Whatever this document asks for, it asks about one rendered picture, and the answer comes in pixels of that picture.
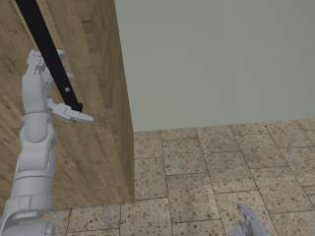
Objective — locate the left robot forearm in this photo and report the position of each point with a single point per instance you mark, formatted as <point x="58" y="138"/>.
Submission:
<point x="34" y="174"/>

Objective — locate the robot left upper arm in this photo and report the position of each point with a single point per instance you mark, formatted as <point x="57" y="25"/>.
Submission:
<point x="39" y="228"/>

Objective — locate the robot right hand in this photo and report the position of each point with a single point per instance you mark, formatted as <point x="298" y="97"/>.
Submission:
<point x="254" y="227"/>

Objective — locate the wardrobe door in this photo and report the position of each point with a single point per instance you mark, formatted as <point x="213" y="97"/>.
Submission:
<point x="88" y="170"/>

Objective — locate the handle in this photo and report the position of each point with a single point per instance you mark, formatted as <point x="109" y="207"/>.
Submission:
<point x="40" y="33"/>

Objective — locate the robot left hand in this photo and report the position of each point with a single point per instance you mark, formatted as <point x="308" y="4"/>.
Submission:
<point x="35" y="84"/>

